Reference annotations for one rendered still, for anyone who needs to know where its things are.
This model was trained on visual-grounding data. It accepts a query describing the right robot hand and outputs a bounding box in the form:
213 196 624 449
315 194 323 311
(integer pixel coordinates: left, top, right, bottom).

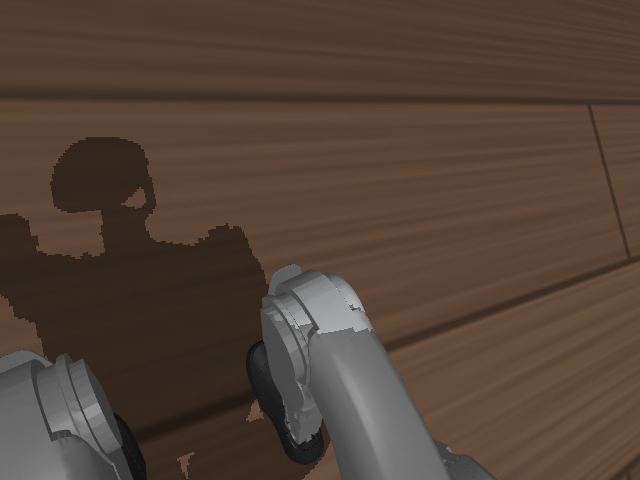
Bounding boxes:
433 439 498 480

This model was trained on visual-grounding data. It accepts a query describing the right robot foot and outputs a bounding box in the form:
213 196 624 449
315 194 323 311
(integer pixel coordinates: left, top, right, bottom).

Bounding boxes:
246 340 324 465

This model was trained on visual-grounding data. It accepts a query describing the left robot foot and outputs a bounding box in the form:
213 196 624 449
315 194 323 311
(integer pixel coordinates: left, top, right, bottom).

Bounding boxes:
113 412 147 480

